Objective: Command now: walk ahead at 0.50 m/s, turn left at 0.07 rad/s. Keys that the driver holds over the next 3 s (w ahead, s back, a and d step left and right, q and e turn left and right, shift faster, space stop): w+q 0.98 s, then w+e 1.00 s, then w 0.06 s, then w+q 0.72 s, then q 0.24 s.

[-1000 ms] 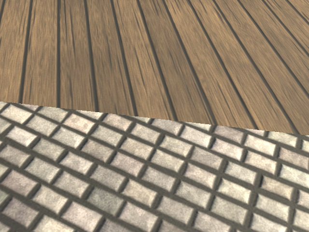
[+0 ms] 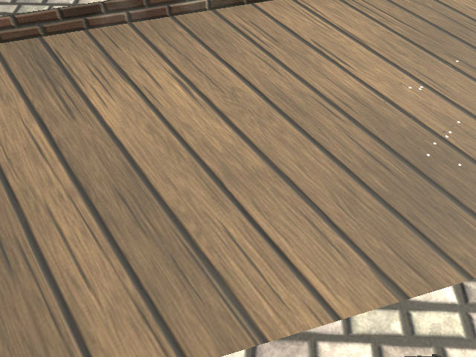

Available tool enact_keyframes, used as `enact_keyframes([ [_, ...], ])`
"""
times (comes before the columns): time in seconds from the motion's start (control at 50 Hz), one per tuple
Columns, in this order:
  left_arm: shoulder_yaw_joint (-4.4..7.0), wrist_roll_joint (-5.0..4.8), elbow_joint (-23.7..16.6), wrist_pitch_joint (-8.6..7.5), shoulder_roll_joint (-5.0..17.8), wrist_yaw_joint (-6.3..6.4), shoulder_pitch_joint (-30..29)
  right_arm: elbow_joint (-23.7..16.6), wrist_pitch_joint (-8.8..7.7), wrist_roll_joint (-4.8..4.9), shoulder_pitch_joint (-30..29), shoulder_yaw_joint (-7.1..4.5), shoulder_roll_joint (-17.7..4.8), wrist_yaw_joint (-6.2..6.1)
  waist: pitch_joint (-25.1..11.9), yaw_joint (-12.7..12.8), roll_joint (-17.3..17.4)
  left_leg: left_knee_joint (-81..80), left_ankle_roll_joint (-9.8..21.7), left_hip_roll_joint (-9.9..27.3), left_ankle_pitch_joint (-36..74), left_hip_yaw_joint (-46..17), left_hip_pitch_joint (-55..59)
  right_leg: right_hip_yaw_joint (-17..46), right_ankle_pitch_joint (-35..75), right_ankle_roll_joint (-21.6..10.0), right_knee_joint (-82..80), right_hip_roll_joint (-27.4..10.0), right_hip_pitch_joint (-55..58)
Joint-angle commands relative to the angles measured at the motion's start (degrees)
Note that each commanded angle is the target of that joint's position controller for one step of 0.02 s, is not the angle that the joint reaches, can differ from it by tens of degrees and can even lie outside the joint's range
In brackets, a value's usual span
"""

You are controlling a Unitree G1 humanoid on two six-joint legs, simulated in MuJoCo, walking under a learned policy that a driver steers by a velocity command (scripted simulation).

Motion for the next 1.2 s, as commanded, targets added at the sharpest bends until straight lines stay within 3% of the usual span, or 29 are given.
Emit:
enact_keyframes([
  [0.02, 0.54, -1.31, -7.3, -0.53, 4.3, 0.67, -5.2, 6.0, -1.46, -0.44, 26.5, -3.34, -9.0, -0.32, -4.7, -10.8, 4.8, -16.6, 15.2, 19.8, -12.7, -37.5, 44.5, -0.7, -2.8, -0.8, 31.9, -1.3, -44.8],
  [0.04, 0.46, -0.74, -6.5, -0.21, 4.9, 2.05, -6.9, 4.6, -1.54, -0.44, 19.5, -2.95, -6.6, -0.73, 2.0, -8.4, 1.7, -19.6, 13.5, 17.2, -14.6, -32.2, 33.0, -1.1, 3.1, -2.0, 29.6, -5.5, -42.5],
  [0.1, -1.14, 1.72, -6.9, 0.73, 0.9, 3.41, -8.2, 3.5, -1.67, 0.00, 13.2, -1.28, -1.0, -1.01, -0.1, -3.4, 1.8, -23.9, 13.3, 12.9, -4.5, -24.6, 21.4, -2.7, 6.9, -1.6, 18.8, -10.2, -31.8],
  [0.26, -3.25, -0.67, -11.4, 2.89, 0.6, 3.24, -20.9, 5.9, -2.79, -0.48, 21.7, -3.97, -6.1, 3.55, 2.3, -6.1, 2.8, -20.8, 14.6, 9.4, 11.4, -17.5, 9.8, -9.2, 25.6, 2.4, -6.5, -8.8, -23.3],
  [0.36, -2.50, -0.89, -14.6, 1.61, 2.0, 3.72, -29.7, 7.0, -1.19, -1.37, 28.2, -4.21, -6.2, 3.53, 1.7, -7.4, 3.9, -14.4, 12.3, 10.5, 15.3, -21.6, 17.4, -10.3, 23.1, 1.1, -10.8, -6.7, -21.3],
  [0.4, -1.50, -2.17, -13.9, 0.76, 4.2, 4.26, -26.2, 6.1, -0.81, -1.12, 25.2, -4.58, -7.2, 3.36, 1.0, -3.5, 3.5, -10.2, 9.5, 9.3, 20.8, -21.6, 15.0, -11.0, 25.2, -1.8, -14.6, -6.1, -10.6],
  [0.42, -0.28, -3.26, -11.6, -0.20, 7.3, 4.72, -18.1, 5.2, -1.14, -1.21, 23.5, -4.42, -7.0, 3.38, -3.1, 0.0, 2.7, -3.3, 6.1, 5.9, 23.1, -20.1, 8.9, -10.0, 29.2, -5.2, -12.0, -7.4, 3.1],
  [0.44, 0.62, -3.05, -9.5, -0.95, 11.4, 5.43, -5.2, 2.2, -1.72, -0.94, 22.1, -3.16, -3.0, 3.47, -14.7, 4.7, -6.7, 14.5, 1.3, -2.4, 10.1, -14.6, -0.2, -0.3, 37.9, -14.2, -11.8, -17.0, 22.3],
  [0.46, -0.58, -2.50, -7.7, -0.62, 9.6, 4.95, 4.9, 1.7, -2.78, -1.62, 30.8, -0.91, 4.6, 3.31, -29.9, 3.7, -18.1, 34.1, -2.0, -8.3, -29.2, -10.8, -15.7, 24.4, 35.9, -27.8, -18.1, -32.4, 43.0],
  [0.48, -0.01, -0.74, -6.4, -0.91, 7.0, 5.11, 4.4, 2.6, -2.75, -1.14, 22.1, -3.02, -2.7, 3.32, -9.6, 6.4, -6.5, 45.1, -0.8, -2.2, -26.0, -11.1, -26.4, 24.9, 20.0, -21.1, -24.4, -31.2, 27.4],
  [0.5, -0.50, -1.82, -8.0, -0.84, 5.3, 5.24, -3.4, 3.1, -2.04, -0.99, 20.5, -3.23, -3.4, 1.83, -1.5, 3.0, -3.2, 46.2, 0.4, 2.0, -19.1, -10.0, -23.5, 16.0, 11.2, -16.4, -27.4, -29.1, 12.9],
  [0.54, -2.96, -2.71, -9.3, -0.35, -1.7, 5.95, -9.3, 3.4, -0.94, -2.70, 19.7, -2.73, -1.3, 0.20, -1.1, -1.1, -3.3, 39.6, 1.2, 6.8, -11.3, -10.0, -15.5, 6.2, 16.1, -13.0, -31.8, -25.0, 2.8],
  [0.56, -3.06, -2.29, -9.8, -0.36, -2.2, 6.33, -10.4, 2.6, -0.57, -3.45, 17.8, -1.99, 0.5, 0.55, 0.0, -1.9, -3.0, 37.7, 1.0, 7.7, -10.5, -9.2, -13.3, 2.1, 19.8, -12.2, -33.5, -23.8, 0.1],
  [0.62, -1.67, -1.10, -7.9, -1.33, -0.1, 7.36, -8.4, 1.7, 0.07, -1.89, 15.4, -1.91, 1.3, 2.42, 1.2, -1.7, -1.5, 28.7, -0.4, 8.1, -5.3, -7.3, -13.2, -8.5, 24.1, -11.8, -36.0, -20.3, -1.3],
  [0.7, -1.48, 2.10, -4.3, -0.99, -0.4, 6.00, -3.2, 0.4, 1.02, -2.26, 16.2, -1.14, 2.0, 5.35, 2.3, -1.9, -0.7, 29.4, 0.6, 9.4, 11.9, -7.3, -13.7, -15.4, 31.5, -12.5, -32.3, -20.9, -4.9],
  [0.72, -2.62, 1.59, -3.5, -1.62, -2.7, 6.48, -2.5, -1.0, 0.78, -2.75, 12.8, -1.46, 0.4, 4.86, 3.4, -1.5, -0.1, 21.9, 0.9, 10.7, 19.8, -10.6, -20.5, -15.1, 28.4, -11.2, -30.4, -20.6, 0.9],
  [0.8, -3.86, 1.38, -1.1, -1.98, -1.0, 5.60, 2.2, -2.3, 1.28, -2.45, 6.4, -1.31, -0.4, 3.93, 3.0, 0.7, -1.5, 7.3, 1.2, 8.9, 35.1, -5.9, -13.7, -20.9, 20.7, -8.8, -24.8, -16.5, -0.6],
  [0.86, -4.65, 1.43, 1.0, -1.71, 0.0, 4.33, 5.8, -4.4, 3.22, -2.80, 3.2, -1.15, -1.2, 3.70, 9.1, 1.0, -0.5, 5.3, 2.0, 10.0, 30.1, -5.2, -10.8, -19.3, 12.6, -8.5, -22.4, -20.6, -3.4],
  [0.96, -4.34, -0.60, 6.1, 0.53, 1.7, 6.94, 14.2, -5.3, 3.28, -3.89, -5.5, 0.49, 1.3, 3.74, 12.9, 6.8, 2.1, -6.3, -0.1, 10.8, 20.9, -3.2, -16.7, -17.4, 10.9, -7.3, -18.0, -23.2, 11.2],
  [0.98, -0.23, -9.40, 4.1, 2.82, 10.2, 7.62, 4.5, -7.8, 3.68, 9.34, -12.1, -2.33, -3.0, 4.32, 19.0, 4.7, 1.5, -6.1, 0.6, 7.8, 18.2, -4.6, -17.3, -19.8, 23.2, -4.1, -7.0, -22.6, 3.1],
  [1.02, -0.63, -8.04, 4.8, 4.07, 7.9, 7.62, 9.0, -2.2, 3.38, 7.45, 0.9, -3.23, -3.9, 4.44, 4.5, 1.5, 3.0, -7.1, 2.6, 4.3, 25.1, -1.5, 1.8, -21.7, 35.1, -3.5, 10.5, -21.8, 2.8],
  [1.04, -0.89, -7.33, 4.9, 4.13, 6.7, 6.98, 7.8, 3.2, 3.57, 6.04, 14.6, -4.94, -5.8, 3.59, -2.4, -4.6, 2.9, -8.9, 4.0, 2.4, 31.1, 0.5, 20.5, -22.9, 34.1, -2.0, 24.3, -18.9, -5.1],
  [1.06, -0.86, -7.65, 5.3, 3.40, 5.2, 6.10, 7.2, 7.5, 4.15, 4.67, 24.7, -6.60, -9.5, 2.28, -7.3, -9.9, 7.7, -8.1, 6.9, 7.0, 45.2, -2.8, 40.4, -23.1, 11.4, 2.2, 44.7, -12.5, -20.3],
  [1.08, -1.80, -7.09, 4.3, 1.65, -0.6, 5.32, 11.9, 9.1, 3.17, 2.09, 29.6, -6.18, -13.6, 1.20, -17.3, -9.1, 17.0, 14.5, 10.7, 17.0, 74.7, -10.3, 62.7, -11.8, -27.2, 2.8, 68.8, -8.1, -42.0],
  [1.1, -1.33, -9.76, 2.9, -0.69, 3.0, 4.53, 12.2, 9.6, 3.14, 2.53, 34.1, -6.76, -13.8, 1.05, -29.3, -12.7, 16.7, 15.7, 17.3, 22.6, 70.0, -17.9, 66.7, -0.1, -23.3, 2.9, 71.4, -7.3, -45.8],
  [1.12, -0.96, -11.00, -1.1, -1.24, 3.2, 4.70, 6.4, 11.3, 3.80, 3.38, 35.3, -7.16, -13.9, 0.77, -31.2, -12.8, 12.9, 5.5, 20.0, 26.0, 42.4, -25.1, 63.7, -0.4, -20.3, 3.8, 68.3, -8.7, -51.7],
  [1.14, -1.54, -11.90, -3.5, -0.93, 1.4, 5.73, 0.7, 11.2, 4.07, 3.19, 30.8, -7.07, -13.2, 0.22, -24.7, -10.1, 6.9, -4.2, 18.8, 27.6, 13.3, -29.8, 52.6, -4.0, -10.3, 3.4, 62.9, -11.9, -54.8],
  [1.16, -1.23, -9.75, -3.4, 0.54, 2.4, 7.53, -3.3, 8.0, 3.63, 3.59, 18.2, -5.36, -7.0, -0.15, -13.9, -7.0, -0.8, -10.8, 15.8, 24.7, 9.6, -26.4, 35.7, -8.8, -4.0, 3.6, 62.9, -12.7, -51.2],
  [1.2, -0.96, -7.94, -1.7, 3.65, -0.5, 8.30, 1.5, 5.8, 1.05, 2.81, 7.1, -4.35, -4.6, 0.24, -4.7, 0.4, -0.7, -13.1, 12.7, 25.5, 12.1, -21.0, 9.3, -4.4, 9.5, 3.0, 47.4, -15.7, -38.3],
])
